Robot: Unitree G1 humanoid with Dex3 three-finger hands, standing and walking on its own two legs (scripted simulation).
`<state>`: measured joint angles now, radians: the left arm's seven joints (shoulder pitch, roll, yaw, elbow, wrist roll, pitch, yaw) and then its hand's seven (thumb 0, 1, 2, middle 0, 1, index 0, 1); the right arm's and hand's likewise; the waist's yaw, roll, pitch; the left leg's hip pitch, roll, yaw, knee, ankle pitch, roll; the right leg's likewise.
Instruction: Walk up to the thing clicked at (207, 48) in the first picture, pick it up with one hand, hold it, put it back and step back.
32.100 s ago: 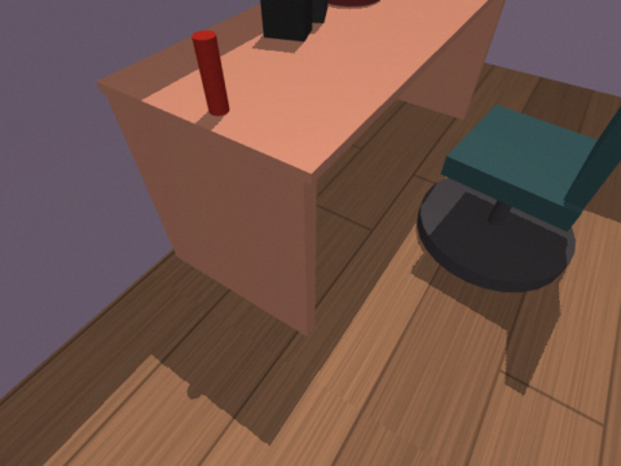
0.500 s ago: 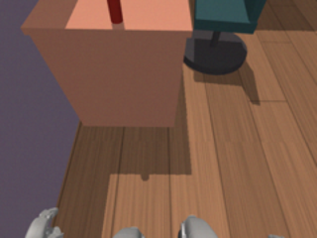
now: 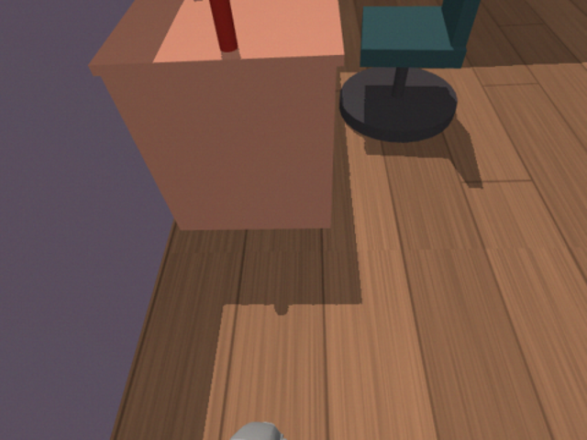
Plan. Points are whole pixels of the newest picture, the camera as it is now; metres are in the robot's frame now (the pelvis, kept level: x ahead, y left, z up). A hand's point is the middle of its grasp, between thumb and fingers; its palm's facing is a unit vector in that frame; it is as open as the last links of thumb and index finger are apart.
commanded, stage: step back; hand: left
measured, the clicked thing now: (222, 14) +1.07 +0.24 +0.08
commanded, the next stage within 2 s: stand in 0.92 s
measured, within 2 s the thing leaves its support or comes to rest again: neither
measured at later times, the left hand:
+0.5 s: hand out of the picture +0.04 +0.27 -0.14, palm faces +0.05 -0.93 -0.36, open 7.4 cm
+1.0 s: hand out of the picture +0.14 +0.29 -0.13, palm faces +0.00 -0.93 -0.36, open 7.4 cm
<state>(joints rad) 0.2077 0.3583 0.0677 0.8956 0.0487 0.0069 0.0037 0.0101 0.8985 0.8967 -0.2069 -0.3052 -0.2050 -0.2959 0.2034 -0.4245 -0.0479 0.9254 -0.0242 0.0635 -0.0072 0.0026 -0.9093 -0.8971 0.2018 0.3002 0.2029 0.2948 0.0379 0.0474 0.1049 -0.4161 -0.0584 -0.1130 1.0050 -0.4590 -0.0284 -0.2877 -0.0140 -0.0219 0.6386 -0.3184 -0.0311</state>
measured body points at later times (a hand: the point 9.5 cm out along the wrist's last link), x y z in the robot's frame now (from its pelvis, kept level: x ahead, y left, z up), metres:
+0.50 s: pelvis -0.01 +0.01 +0.00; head +0.00 +0.01 +0.45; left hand +0.03 +0.32 -0.12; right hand +0.09 -0.30 -0.12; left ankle -0.01 +0.14 -0.71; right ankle +0.01 -0.11 -0.73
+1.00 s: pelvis +0.02 +0.03 +0.01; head +0.04 +0.04 +0.46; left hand +0.14 +0.34 -0.11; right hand +0.14 -0.26 -0.11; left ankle +0.01 +0.15 -0.73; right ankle +0.01 -0.11 -0.73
